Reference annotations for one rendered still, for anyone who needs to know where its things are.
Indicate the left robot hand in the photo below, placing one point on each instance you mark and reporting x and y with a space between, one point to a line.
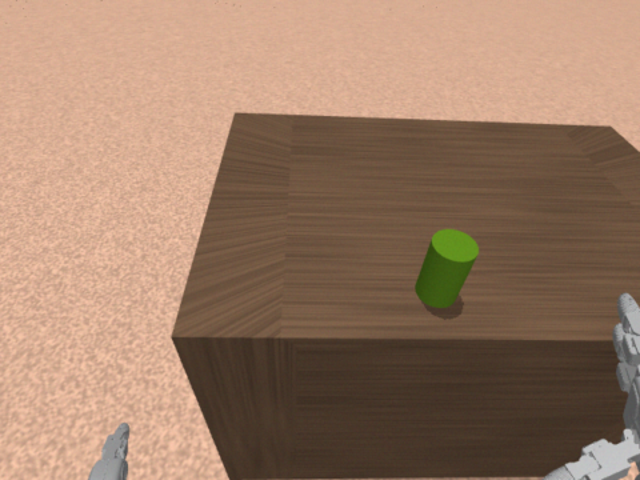
113 465

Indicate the right robot hand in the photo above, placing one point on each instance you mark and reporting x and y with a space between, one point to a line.
602 460

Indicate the can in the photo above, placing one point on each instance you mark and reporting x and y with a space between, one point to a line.
449 259

